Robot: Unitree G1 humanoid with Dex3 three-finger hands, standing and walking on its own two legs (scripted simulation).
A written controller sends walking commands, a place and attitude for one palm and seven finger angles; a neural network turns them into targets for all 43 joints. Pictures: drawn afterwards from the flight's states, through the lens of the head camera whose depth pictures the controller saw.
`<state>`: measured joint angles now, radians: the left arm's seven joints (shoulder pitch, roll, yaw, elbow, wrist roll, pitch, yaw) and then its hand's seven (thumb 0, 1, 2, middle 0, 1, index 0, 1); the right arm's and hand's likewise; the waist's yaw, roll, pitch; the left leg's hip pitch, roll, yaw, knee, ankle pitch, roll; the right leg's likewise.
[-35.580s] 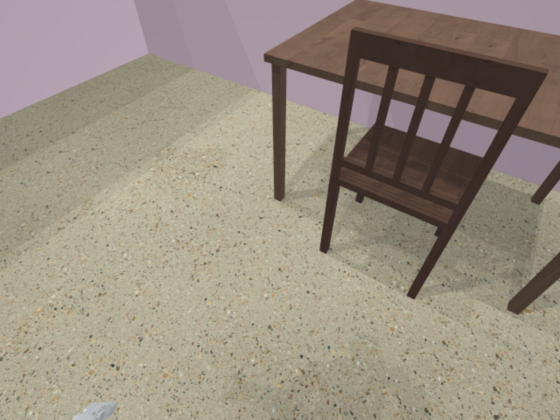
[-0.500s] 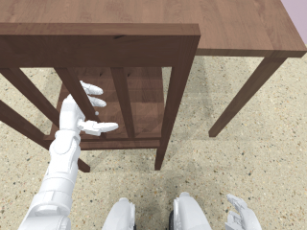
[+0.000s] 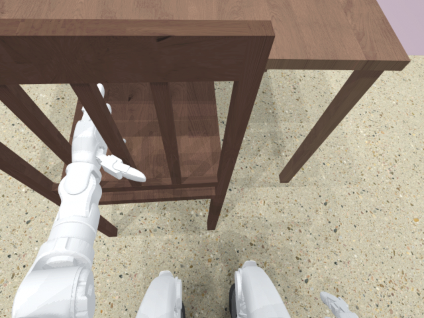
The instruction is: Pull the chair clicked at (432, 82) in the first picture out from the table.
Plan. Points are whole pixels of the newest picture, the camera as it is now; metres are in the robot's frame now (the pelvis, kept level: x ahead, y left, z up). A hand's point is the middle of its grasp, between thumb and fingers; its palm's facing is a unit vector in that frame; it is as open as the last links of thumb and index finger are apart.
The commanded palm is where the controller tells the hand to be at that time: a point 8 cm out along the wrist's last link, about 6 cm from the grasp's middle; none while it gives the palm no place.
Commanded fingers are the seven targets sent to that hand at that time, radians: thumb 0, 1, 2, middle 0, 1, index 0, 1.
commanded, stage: draw the fingers out of the gap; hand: left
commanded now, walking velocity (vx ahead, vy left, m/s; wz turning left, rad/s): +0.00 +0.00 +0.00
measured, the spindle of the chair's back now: (117, 147) +0.41 +0.16 +0.04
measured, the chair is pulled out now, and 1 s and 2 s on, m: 0.05 0.05 0.05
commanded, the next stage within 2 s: aim the fingers beside a spindle in 0.76 s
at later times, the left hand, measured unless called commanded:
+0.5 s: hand (110, 180) +0.36 +0.17 +0.03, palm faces -0.03 -1.00 -0.02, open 17.5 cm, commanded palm +0.33 +0.22 +0.03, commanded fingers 0.00 -0.55 0.20 0.00 0.00 0.00 0.00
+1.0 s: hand (110, 222) +0.28 +0.16 +0.03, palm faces -0.03 -1.00 -0.03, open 17.5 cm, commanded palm +0.27 +0.22 +0.03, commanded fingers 0.00 -0.54 0.23 -0.02 -0.02 -0.02 -0.02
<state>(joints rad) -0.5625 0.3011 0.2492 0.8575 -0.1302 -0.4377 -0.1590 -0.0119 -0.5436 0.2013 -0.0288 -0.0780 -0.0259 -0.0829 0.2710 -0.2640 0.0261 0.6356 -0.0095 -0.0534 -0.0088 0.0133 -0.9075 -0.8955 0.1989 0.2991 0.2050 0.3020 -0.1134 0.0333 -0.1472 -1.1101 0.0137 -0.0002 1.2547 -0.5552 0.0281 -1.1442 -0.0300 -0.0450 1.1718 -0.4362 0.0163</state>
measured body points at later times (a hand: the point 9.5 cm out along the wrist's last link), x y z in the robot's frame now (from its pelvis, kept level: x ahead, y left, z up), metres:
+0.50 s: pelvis +0.02 +0.00 +0.01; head +0.13 +0.02 +0.45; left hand +0.35 +0.22 +0.03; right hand +0.18 -0.24 -0.09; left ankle +0.02 +0.10 -0.63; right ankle +0.06 -0.14 -0.63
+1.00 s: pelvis +0.02 -0.01 +0.00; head +0.11 +0.00 +0.44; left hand +0.28 +0.21 +0.03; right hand +0.21 -0.24 -0.09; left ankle +0.02 +0.10 -0.63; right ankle +0.06 -0.14 -0.63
